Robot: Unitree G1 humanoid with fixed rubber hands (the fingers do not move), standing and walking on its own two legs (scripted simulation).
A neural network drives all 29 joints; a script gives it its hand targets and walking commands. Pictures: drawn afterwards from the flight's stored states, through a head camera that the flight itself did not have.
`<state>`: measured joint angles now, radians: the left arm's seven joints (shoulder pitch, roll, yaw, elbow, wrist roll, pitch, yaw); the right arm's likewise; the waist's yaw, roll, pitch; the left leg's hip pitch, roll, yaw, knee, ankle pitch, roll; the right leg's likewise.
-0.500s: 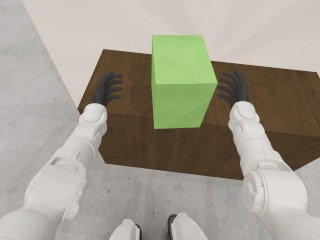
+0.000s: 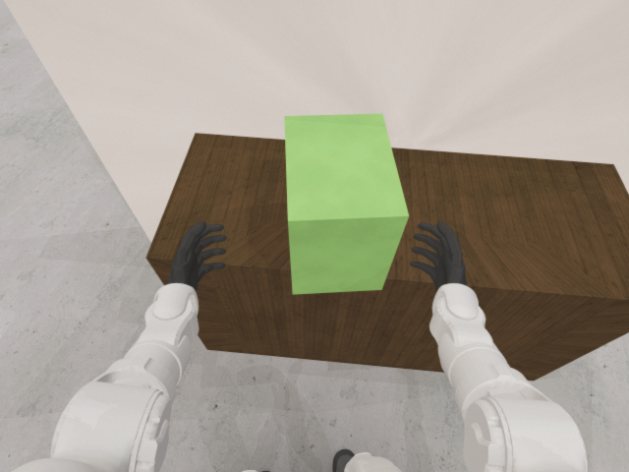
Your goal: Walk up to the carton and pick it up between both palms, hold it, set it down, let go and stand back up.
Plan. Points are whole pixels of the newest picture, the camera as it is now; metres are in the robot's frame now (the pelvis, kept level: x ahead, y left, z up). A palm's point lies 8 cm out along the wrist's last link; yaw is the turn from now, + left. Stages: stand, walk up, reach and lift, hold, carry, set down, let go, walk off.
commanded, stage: let go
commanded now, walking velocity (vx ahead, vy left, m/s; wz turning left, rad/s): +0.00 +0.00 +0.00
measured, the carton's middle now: (335, 207) +0.53 -0.08 -0.07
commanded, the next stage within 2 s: stand in 0.74 s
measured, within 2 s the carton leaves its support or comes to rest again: neither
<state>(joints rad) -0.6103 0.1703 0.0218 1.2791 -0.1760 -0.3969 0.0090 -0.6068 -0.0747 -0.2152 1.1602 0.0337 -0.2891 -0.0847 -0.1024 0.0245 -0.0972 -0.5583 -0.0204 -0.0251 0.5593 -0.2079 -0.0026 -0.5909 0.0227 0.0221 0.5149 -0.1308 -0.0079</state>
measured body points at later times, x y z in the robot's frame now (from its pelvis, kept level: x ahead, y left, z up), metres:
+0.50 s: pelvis +0.06 -0.01 +0.02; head +0.08 +0.02 +0.47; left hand +0.35 +0.18 -0.03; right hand +0.32 -0.20 +0.00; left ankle +0.03 +0.12 -0.73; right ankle +0.07 -0.11 -0.73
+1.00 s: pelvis +0.06 +0.02 +0.00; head +0.00 +0.02 +0.44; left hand +0.18 +0.28 -0.11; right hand +0.14 -0.27 -0.11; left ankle +0.03 +0.11 -0.73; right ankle +0.07 -0.11 -0.73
